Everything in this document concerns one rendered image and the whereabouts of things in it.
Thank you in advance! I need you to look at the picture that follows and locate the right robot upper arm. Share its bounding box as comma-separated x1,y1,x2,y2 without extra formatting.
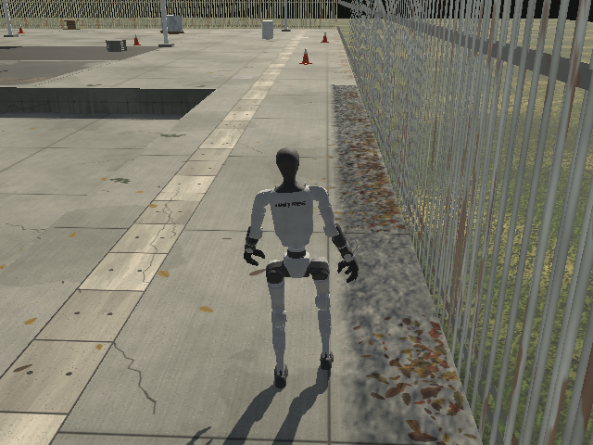
309,186,339,237

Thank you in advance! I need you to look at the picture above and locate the humanoid robot head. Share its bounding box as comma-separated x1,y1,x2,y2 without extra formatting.
274,147,306,193

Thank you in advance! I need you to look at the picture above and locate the robot right hand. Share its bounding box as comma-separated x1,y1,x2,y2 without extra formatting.
337,257,359,283

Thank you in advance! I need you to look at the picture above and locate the robot left hand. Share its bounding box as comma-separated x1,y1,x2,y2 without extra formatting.
244,249,265,266

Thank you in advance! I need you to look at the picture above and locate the right robot forearm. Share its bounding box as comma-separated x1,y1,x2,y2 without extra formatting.
332,222,355,262

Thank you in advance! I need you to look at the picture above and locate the left robot upper arm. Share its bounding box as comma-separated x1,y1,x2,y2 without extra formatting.
249,189,271,239

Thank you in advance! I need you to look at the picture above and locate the left robot shin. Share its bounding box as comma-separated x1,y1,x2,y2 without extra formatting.
271,311,286,375

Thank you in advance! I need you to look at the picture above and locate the left robot forearm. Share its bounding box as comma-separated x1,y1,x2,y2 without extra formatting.
245,225,259,253

